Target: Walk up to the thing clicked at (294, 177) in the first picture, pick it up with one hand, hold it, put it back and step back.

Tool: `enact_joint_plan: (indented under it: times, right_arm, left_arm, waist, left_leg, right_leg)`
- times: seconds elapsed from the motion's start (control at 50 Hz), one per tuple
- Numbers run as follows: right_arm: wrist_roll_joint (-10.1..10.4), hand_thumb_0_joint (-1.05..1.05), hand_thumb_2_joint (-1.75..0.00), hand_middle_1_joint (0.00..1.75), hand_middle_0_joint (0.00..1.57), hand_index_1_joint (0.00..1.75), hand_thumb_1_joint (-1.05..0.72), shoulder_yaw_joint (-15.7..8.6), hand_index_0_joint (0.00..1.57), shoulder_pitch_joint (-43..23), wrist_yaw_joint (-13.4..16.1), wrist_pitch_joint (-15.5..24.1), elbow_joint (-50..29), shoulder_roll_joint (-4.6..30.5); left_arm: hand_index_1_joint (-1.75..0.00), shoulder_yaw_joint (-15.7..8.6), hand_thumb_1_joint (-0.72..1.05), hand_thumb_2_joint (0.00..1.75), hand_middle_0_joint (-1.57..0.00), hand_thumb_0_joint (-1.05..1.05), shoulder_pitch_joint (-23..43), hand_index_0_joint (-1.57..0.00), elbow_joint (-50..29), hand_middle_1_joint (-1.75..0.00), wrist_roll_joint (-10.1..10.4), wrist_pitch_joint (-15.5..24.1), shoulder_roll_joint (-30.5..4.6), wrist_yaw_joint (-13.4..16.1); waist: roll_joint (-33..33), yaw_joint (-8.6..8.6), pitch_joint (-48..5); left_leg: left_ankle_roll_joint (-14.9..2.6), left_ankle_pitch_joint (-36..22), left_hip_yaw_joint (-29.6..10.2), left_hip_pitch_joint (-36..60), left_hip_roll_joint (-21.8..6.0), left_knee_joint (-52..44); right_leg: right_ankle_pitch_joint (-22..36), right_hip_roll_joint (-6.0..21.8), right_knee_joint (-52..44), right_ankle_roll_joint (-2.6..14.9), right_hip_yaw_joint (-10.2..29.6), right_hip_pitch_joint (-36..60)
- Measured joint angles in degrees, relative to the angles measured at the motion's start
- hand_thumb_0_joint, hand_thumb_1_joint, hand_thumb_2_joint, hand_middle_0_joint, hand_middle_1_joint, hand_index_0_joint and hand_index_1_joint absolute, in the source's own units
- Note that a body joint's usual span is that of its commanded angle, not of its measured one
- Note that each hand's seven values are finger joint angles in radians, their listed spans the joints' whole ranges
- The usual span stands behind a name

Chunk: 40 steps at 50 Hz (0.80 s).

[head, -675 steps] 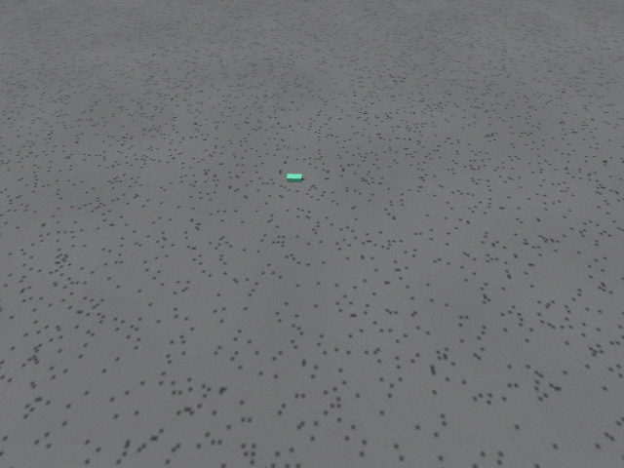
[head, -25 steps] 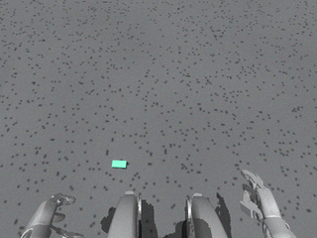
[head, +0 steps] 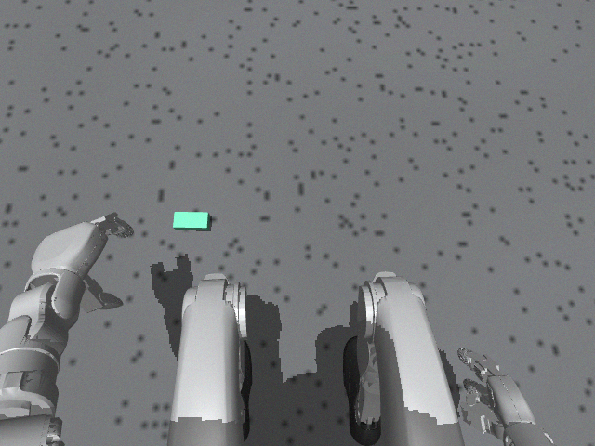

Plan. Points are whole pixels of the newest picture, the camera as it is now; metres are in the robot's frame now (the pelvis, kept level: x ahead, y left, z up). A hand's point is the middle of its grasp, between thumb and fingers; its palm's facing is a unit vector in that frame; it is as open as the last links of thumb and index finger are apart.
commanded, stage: rise first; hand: left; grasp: from above
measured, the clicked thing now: (191, 221) +0.48 +0.25 -0.40
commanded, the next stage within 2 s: approach in 1.26 s
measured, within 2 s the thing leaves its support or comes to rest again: neither
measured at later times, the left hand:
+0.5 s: hand (128, 244) +0.39 +0.31 -0.23, palm faces -0.48 -0.09 -0.87, open 11.7 cm
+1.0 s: hand (143, 235) +0.42 +0.30 -0.26, palm faces -0.47 -0.02 -0.88, open 11.7 cm
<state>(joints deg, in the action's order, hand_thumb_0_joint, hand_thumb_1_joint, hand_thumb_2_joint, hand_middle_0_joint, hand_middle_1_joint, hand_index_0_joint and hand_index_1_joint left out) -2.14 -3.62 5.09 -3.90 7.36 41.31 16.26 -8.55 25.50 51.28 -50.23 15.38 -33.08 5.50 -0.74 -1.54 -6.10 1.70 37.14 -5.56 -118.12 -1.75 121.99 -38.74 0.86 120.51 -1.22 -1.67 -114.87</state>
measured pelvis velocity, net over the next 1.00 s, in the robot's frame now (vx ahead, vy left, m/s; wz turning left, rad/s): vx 0.01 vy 0.00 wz -0.05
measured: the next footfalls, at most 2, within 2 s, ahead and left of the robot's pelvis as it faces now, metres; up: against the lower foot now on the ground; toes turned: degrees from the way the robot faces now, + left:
none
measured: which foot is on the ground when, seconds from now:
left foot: down 0.00-1.00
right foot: down 0.00-1.00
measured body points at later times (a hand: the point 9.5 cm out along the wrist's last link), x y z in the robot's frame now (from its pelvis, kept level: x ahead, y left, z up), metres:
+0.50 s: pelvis +0.00 +0.01 -0.06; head +0.21 +0.07 +0.33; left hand +0.41 +0.31 -0.18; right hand +0.10 -0.27 -0.18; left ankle +0.09 +0.14 -0.38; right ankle +0.09 -0.13 -0.38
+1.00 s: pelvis +0.01 +0.00 -0.09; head +0.23 +0.06 +0.29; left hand +0.44 +0.30 -0.21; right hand +0.09 -0.28 -0.21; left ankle +0.09 +0.13 -0.38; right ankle +0.09 -0.13 -0.38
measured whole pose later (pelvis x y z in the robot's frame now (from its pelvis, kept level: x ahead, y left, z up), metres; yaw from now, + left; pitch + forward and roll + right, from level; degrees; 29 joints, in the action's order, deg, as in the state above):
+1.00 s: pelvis +0.01 +0.00 -0.09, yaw -3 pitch +32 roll -6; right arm -10.6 -0.8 3.6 -7.8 1.1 46.1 15.0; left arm -8.1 45.6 80.0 -77.7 22.8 -42.2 26.3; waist 1.9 -9.0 -3.4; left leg 2.0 38.7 -8.8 -133.6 -0.6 139.6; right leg -40.2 -0.1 136.4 -2.2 -2.9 -128.9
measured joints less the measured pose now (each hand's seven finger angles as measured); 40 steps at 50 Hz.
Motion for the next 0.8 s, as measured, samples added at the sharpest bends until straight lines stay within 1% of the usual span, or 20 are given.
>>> enact_joint_plan:
  times: [0.08, 0.14, 0.26, 0.34, 0.46, 0.58, 0.8]
  right_arm:
    - [-0.6, 0.01, -0.92, 0.29, 0.2, 0.3, -0.97, 0.4, 0.2, 0.9, -0.4, -1.0, 1.0, -0.3]
    - [-1.1, 0.01, -0.92, 0.29, 0.2, 0.3, -0.96, 0.7, 0.2, 1.4, -0.8, -2.0, 1.5, -0.5]
    - [-2.2, 0.01, -0.91, 0.29, 0.2, 0.3, -0.92, 1.2, 0.2, 1.9, -1.6, -3.8, 2.1, -0.5]
    - [-2.9, 0.01, -0.9, 0.29, 0.2, 0.3, -0.91, 1.4, 0.2, 1.8, -2.1, -4.7, 2.3, -0.5]
    - [-3.8, 0.01, -0.9, 0.29, 0.2, 0.3, -0.9, 1.6, 0.2, 1.0, -2.8, -5.2, 2.5, -0.6]
    - [-4.8, 0.0, -0.9, 0.29, 0.2, 0.3, -0.91, 1.8, 0.2, -0.1, -3.3, -5.6, 2.8, -1.1]
    - [-6.6, 0.0, -0.9, 0.29, 0.2, 0.3, -0.91, 2.3, 0.2, -1.2, -3.9, -6.0, 3.7, -1.5]
  left_arm:
    - [-0.65, 0.1, -0.19, 0.69, -0.5, 0.0, 3.5, -0.49, 3.8, -0.65, -3.8, 2.5, -1.8, 2.1]
    - [-0.64, 0.1, -0.17, 0.7, -0.49, 0.0, 5.7, -0.48, 6.7, -0.64, -6.8, 3.6, -3.1, 4.1]
    - [-0.61, 1.1, -0.14, 0.71, -0.46, 0.0, 9.6, -0.45, 12.1, -0.6, -12.3, 3.9, -4.4, 8.2]
    - [-0.58, 1.9, -0.13, 0.71, -0.46, 0.0, 11.8, -0.45, 15.2, -0.57, -15.2, 3.8, -4.9, 10.4]
    - [-0.56, 2.6, -0.12, 0.7, -0.46, 0.0, 14.2, -0.44, 18.2, -0.55, -18.8, 3.9, -5.4, 12.6]
    - [-0.55, 2.5, -0.1, 0.69, -0.46, 0.0, 16.0, -0.45, 21.0, -0.54, -21.6, 4.5, -5.8, 14.8]
    - [-0.56, 1.8, -0.1, 0.67, -0.46, 0.0, 18.1, -0.45, 24.9, -0.56, -25.2, 6.2, -7.3, 18.2]
  waist:
    - [0.1, -1.06, 0.7]
    - [0.4, -1.97, 0.9]
    - [0.8, -3.49, 0.7]
    - [1.0, -4.28, 0.6]
    - [1.4, -4.99, 0.8]
    - [1.9, -5.54, 1.0]
    - [2.3, -6.54, 1.9]
  left_leg:
    - [-0.23, -0.6, -0.7, -3.2, 0.3, 3.4]
    - [-0.41, -0.8, -1.1, -5.1, 0.4, 5.3]
    - [-0.86, -0.8, -1.6, -7.9, 0.8, 8.2]
    - [-1.16, -0.6, -1.7, -9.4, 1.1, 9.6]
    - [-1.32, -0.2, -1.9, -11.1, 1.4, 11.4]
    - [-1.17, 0.3, -2.0, -12.4, 1.4, 13.1]
    - [-0.38, 1.1, -2.5, -14.3, 1.3, 15.8]
  right_leg:
    - [0.6, -0.1, 2.9, -0.29, -0.3, -2.7]
    - [0.8, -0.2, 4.4, -0.51, -0.5, -4.2]
    - [0.6, -0.1, 6.6, -0.88, -0.8, -6.1]
    - [0.3, 0.0, 7.7, -1.1, -0.8, -7.1]
    - [-0.4, 0.1, 9.3, -1.42, -0.8, -8.5]
    - [-0.8, -0.1, 11.1, -1.61, -0.7, -9.8]
    - [-1.4, -0.5, 14.2, -1.41, -0.7, -12.3]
